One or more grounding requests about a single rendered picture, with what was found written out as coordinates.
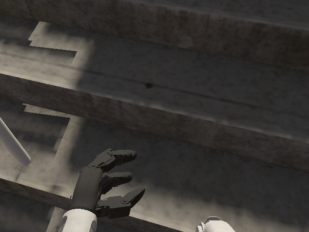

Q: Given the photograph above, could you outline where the robot left hand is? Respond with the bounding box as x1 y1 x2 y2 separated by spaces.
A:
70 148 145 219

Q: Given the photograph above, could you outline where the robot right shin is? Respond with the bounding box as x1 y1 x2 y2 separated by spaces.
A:
205 217 220 224

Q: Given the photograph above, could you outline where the right robot thigh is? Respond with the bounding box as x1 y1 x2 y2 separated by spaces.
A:
196 220 236 232

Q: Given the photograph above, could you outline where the left robot forearm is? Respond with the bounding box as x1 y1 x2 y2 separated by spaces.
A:
56 209 98 232

